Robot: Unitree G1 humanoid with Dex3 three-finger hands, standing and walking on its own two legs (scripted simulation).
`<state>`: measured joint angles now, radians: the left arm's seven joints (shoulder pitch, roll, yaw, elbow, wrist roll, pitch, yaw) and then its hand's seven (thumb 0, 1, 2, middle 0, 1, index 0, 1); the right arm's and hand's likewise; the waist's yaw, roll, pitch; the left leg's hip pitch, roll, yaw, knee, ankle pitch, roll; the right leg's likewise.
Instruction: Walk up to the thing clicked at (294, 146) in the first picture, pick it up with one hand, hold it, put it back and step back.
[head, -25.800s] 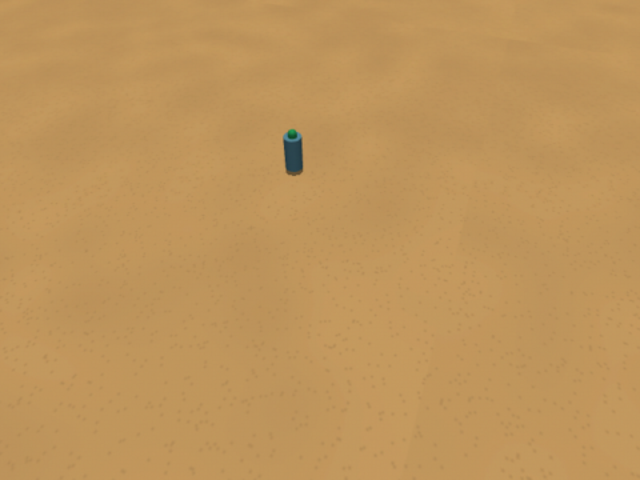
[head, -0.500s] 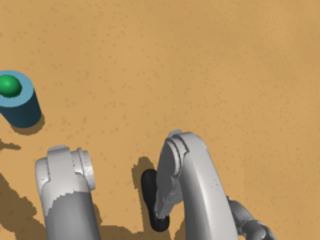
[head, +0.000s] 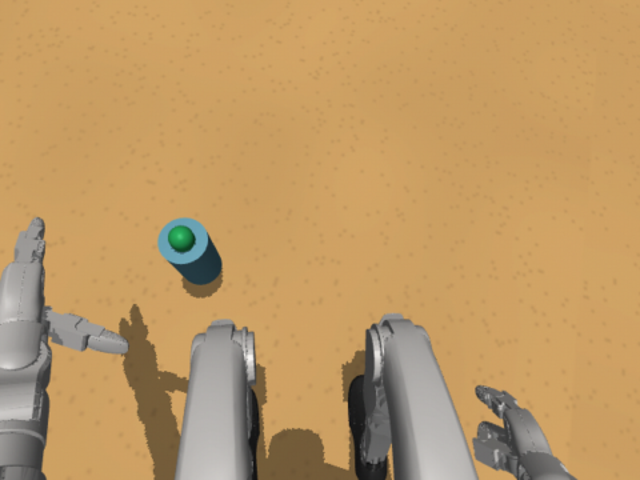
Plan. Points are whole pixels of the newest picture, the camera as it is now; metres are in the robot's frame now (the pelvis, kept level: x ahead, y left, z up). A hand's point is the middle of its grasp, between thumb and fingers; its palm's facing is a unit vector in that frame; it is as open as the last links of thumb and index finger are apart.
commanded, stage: home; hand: left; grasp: from the side
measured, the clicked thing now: (191, 251) +0.47 +0.24 -0.36
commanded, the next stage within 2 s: none
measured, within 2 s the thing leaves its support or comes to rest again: neither
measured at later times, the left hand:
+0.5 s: hand (33, 322) +0.28 +0.23 +0.11, palm faces +0.17 -0.92 -0.34, open 17.3 cm
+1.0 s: hand out of the picture +0.22 +0.20 +0.20, palm faces +0.18 -0.94 -0.29, open 17.4 cm
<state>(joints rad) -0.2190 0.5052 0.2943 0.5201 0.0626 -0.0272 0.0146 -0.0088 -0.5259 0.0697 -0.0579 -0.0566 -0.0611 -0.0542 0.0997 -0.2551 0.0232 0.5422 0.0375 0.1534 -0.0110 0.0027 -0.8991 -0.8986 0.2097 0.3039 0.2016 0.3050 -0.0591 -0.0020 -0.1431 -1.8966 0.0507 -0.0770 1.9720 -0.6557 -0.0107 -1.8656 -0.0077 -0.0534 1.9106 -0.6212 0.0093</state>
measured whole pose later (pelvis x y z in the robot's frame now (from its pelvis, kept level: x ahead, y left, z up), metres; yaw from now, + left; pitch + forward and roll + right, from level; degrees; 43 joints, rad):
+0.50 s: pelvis +0.07 +0.00 +0.20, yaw +3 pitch +18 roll -3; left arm 0.19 0.28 0.07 0.27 -0.01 0.22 0.17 -0.01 -0.51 0.08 -0.06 -0.06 -0.06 -0.05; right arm 0.24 -0.22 0.02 0.52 0.04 0.00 -0.14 0.01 -0.90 -0.90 0.21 0.30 0.20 0.31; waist -0.06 0.01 -0.17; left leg -0.99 0.06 -0.04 1.23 -0.56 -0.02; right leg -0.96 0.00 -0.06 1.18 -0.53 0.00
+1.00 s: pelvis +0.07 +0.00 +0.25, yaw +5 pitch +8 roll -2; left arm 0.48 0.22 -0.02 -0.03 -0.02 0.30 0.15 -0.01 -0.53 0.06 -0.05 -0.05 -0.05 -0.05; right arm 0.27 -0.20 0.04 0.46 0.01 -0.10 -0.18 0.01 -0.89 -0.90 0.21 0.30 0.20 0.31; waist -0.02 0.03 -0.12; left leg -0.65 0.04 -0.03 0.98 -0.47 -0.02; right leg -0.62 -0.02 -0.06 0.92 -0.45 0.01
